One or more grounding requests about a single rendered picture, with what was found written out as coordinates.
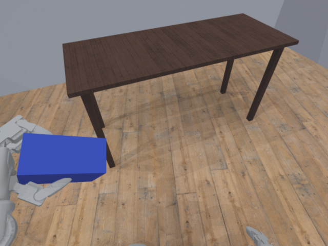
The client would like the table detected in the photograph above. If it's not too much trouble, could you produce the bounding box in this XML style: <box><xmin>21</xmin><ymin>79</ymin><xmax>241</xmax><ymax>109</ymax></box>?
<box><xmin>63</xmin><ymin>13</ymin><xmax>299</xmax><ymax>168</ymax></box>

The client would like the left robot hand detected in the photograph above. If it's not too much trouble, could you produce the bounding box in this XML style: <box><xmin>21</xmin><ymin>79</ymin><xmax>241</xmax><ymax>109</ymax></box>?
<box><xmin>0</xmin><ymin>115</ymin><xmax>72</xmax><ymax>207</ymax></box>

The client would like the robot left forearm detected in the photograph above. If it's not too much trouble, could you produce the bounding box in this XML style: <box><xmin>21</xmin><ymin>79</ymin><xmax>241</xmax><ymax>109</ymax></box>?
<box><xmin>0</xmin><ymin>200</ymin><xmax>18</xmax><ymax>246</ymax></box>

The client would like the sponge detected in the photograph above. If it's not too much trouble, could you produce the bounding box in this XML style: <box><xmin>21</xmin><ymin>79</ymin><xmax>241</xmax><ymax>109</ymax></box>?
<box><xmin>17</xmin><ymin>133</ymin><xmax>107</xmax><ymax>185</ymax></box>

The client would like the right robot hand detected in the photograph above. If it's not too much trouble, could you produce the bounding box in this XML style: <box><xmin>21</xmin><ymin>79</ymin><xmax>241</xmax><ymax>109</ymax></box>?
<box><xmin>246</xmin><ymin>226</ymin><xmax>273</xmax><ymax>246</ymax></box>

